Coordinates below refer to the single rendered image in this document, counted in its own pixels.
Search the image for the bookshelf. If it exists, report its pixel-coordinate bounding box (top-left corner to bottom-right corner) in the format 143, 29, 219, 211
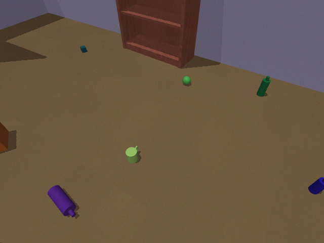
115, 0, 200, 69

